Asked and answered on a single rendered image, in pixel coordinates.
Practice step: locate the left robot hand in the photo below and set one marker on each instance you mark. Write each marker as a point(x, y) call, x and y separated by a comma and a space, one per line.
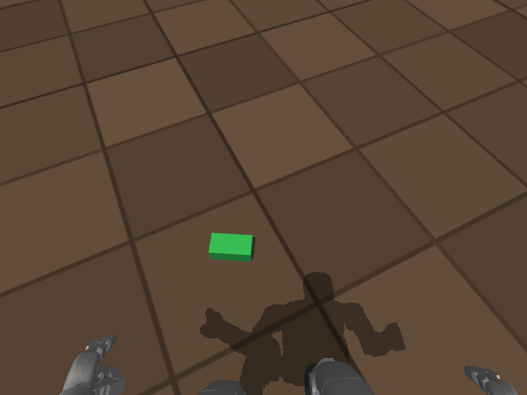
point(86, 370)

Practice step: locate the carton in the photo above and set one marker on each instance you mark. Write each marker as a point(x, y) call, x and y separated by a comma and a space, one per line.
point(231, 247)

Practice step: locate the right robot hand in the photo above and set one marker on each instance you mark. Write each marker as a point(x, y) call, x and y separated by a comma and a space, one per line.
point(489, 381)

